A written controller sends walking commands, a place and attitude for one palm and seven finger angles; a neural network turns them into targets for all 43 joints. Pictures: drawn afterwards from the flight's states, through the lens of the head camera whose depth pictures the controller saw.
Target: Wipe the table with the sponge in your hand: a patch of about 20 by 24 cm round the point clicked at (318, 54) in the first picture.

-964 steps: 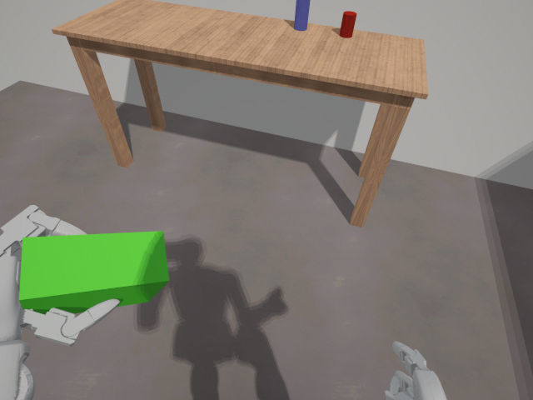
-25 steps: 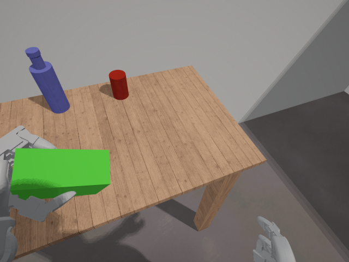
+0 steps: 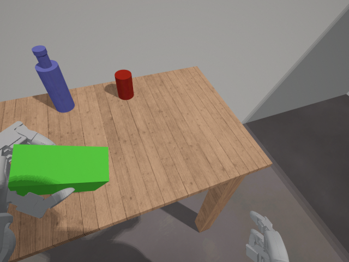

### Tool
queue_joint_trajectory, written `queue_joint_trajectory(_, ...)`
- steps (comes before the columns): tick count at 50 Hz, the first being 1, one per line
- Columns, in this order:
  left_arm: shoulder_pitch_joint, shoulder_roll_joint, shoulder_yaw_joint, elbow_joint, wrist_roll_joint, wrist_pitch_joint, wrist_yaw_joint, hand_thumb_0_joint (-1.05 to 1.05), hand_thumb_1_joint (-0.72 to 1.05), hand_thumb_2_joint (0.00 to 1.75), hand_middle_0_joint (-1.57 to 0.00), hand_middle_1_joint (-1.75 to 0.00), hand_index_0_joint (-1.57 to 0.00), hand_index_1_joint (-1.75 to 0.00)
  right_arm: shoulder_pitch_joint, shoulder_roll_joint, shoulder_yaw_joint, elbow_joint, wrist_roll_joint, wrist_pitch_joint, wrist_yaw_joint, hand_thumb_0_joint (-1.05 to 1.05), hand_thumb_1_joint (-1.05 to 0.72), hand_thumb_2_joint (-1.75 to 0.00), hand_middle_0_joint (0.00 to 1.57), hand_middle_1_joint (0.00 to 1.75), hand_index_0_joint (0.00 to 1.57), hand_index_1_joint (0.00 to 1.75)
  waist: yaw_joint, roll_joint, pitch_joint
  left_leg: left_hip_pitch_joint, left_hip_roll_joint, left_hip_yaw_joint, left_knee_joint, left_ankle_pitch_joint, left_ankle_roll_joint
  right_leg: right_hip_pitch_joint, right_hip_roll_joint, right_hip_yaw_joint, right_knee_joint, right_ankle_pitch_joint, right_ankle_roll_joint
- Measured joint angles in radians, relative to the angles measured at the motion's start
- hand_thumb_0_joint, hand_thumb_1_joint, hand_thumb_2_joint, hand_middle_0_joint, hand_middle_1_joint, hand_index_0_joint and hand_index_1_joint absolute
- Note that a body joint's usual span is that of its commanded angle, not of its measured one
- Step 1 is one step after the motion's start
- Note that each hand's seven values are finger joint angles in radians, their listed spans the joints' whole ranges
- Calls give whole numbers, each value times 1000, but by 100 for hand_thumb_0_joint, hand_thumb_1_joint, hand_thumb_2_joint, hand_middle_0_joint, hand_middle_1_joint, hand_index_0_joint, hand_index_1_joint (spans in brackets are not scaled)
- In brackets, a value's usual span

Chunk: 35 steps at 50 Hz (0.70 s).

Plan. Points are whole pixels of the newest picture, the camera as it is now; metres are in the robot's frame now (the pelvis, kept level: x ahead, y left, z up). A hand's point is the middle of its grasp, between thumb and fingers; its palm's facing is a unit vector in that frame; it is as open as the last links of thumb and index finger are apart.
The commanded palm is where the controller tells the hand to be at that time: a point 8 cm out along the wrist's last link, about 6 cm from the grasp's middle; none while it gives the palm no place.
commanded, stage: shuffle to correct the standing spot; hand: left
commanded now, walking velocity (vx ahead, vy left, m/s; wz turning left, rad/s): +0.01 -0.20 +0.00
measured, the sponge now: (75, 171) +0.24 +0.21 +0.13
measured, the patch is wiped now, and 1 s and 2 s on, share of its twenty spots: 0.00 0.00 0.00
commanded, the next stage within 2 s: come to a stop and stand still in 0.70 s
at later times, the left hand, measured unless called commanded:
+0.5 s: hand (88, 180) +0.21 +0.17 +0.16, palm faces +0.34 -0.86 -0.39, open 10.1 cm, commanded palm +0.16 +0.21 +0.17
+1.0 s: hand (110, 179) +0.22 +0.14 +0.15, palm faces +0.33 -0.84 -0.42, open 10.1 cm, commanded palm +0.17 +0.17 +0.17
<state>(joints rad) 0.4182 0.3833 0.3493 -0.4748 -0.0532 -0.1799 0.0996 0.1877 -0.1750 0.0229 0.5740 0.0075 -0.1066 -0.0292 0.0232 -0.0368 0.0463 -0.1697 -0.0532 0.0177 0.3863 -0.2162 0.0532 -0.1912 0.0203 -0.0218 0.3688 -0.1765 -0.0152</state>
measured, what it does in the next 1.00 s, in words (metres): shifts its weight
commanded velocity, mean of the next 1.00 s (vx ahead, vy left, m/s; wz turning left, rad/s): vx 0.02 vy -0.15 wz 0.00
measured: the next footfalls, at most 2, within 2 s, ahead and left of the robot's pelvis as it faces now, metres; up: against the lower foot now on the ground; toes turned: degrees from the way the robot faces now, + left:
none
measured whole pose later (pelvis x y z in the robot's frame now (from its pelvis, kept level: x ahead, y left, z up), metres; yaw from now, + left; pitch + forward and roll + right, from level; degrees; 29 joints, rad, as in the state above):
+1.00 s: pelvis +0.01 -0.11 -0.01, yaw +0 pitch +0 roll +0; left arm 0.54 0.39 0.36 -0.49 -0.09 -0.12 0.11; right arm 0.20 -0.21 -0.01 0.57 0.03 -0.02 -0.02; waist -0.02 0.00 0.02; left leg -0.20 0.06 0.00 0.48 -0.27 0.02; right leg -0.17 0.16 -0.07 0.34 -0.19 -0.08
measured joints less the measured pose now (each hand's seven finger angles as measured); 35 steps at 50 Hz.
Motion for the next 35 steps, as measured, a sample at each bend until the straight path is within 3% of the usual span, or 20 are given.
queue_joint_trajectory(10, 7, -5, -4, -20, -8, 20, -12, -1, -50, 101, -74, -134, -76, -133, -1, 12, -7, -18, 3, 18, 20, 1, -90, -90, 20, 30, 21, 30, -13, -4, 21, -21, 25, -11, 30, -8, -27, -18, 24, -13, 25, -8, -29)
queue_joint_trajectory(22, 54, 3, 16, -32, -35, 32, -9, -1, -50, 102, -74, -134, -76, -133, 11, -32, -35, -14, 14, 29, 6, 1, -90, -90, 20, 30, 21, 30, -17, 37, -15, -64, 89, -30, 98, -42, -79, -41, 88, -34, 41, -13, -92)
queue_joint_trajectory(30, 51, -28, -18, -18, -41, 74, 8, -1, -50, 102, -74, -134, -76, -133, 36, -53, -45, 2, 25, 49, -2, 1, -90, -90, 20, 30, 20, 30, -33, 38, -50, -85, 115, -44, 151, -93, -33, -41, 127, -54, 26, -16, -124)
queue_joint_trajectory(33, 53, -17, -16, -32, -41, 74, 13, -1, -50, 102, -74, -134, -76, -133, 39, -44, -39, 10, 24, 55, -4, 1, -91, -90, 20, 30, 20, 30, -35, 12, -45, -61, 118, -40, 116, -80, -60, -33, 127, -51, 21, -18, -122)
queue_joint_trajectory(35, 55, -8, -9, -44, -39, 72, 15, -1, -50, 102, -74, -134, -76, -133, 37, -41, -37, 6, 19, 57, -5, 1, -91, -90, 20, 30, 20, 30, -36, 6, -38, -46, 122, -36, 94, -69, -82, -28, 129, -46, 21, -21, -103)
